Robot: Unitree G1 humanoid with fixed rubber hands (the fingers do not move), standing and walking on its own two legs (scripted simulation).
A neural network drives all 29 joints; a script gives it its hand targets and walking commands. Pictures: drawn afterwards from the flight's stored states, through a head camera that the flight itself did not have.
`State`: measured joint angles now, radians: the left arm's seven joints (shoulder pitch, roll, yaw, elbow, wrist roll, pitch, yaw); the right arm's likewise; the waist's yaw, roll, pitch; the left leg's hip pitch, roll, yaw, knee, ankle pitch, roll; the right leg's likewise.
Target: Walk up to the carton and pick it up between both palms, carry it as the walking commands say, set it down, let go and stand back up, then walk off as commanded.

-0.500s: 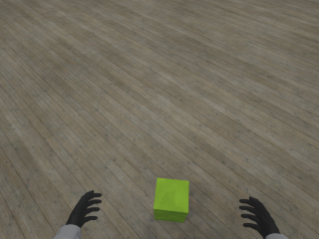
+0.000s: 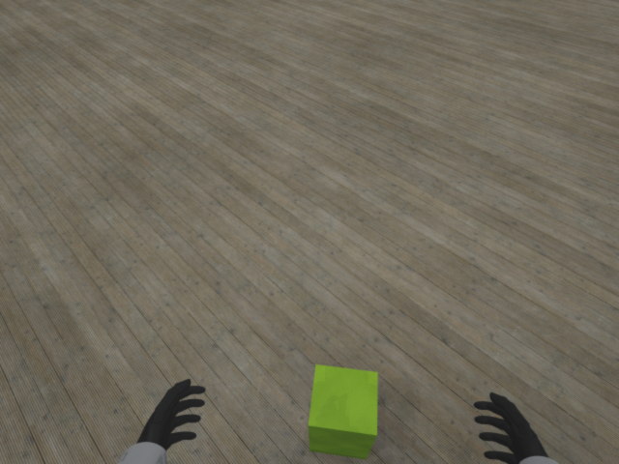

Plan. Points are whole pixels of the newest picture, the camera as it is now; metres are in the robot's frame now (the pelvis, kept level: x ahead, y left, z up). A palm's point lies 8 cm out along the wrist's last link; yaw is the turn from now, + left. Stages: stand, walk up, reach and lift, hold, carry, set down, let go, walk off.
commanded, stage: stand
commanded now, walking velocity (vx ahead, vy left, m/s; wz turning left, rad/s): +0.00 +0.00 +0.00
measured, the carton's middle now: (341, 413) +0.36 -0.04 -0.64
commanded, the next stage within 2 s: walk off in 1.82 s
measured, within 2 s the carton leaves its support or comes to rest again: neither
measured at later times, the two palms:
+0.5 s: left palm out of the picture +0.12 +0.28 -0.08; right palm out of the picture +0.15 -0.30 -0.09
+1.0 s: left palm out of the picture +0.09 +0.29 -0.09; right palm out of the picture +0.12 -0.31 -0.09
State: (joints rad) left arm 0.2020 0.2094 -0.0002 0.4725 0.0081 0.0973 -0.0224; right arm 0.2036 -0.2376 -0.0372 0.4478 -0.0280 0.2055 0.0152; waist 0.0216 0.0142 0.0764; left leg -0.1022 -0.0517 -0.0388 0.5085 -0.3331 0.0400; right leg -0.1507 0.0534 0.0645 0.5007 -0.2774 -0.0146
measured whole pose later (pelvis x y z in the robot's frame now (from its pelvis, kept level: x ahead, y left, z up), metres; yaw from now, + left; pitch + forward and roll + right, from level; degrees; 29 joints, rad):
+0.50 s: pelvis +0.02 -0.02 +0.00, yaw +2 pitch -1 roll +0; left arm 0.17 0.33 0.04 0.81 0.03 0.00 0.03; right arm 0.18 -0.34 -0.02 0.77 -0.03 0.00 -0.03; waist 0.00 0.03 0.00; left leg -0.12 -0.04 -0.08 0.46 -0.32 0.02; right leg -0.17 0.05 0.02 0.46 -0.28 -0.04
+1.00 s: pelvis +0.00 -0.02 +0.01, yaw +2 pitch -2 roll +0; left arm 0.14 0.36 0.03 0.97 0.02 -0.01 0.02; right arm 0.17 -0.37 0.00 0.92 -0.03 -0.01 -0.03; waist 0.01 0.02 0.01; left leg -0.08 -0.04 -0.08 0.37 -0.26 0.01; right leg -0.12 0.05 0.02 0.37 -0.22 -0.04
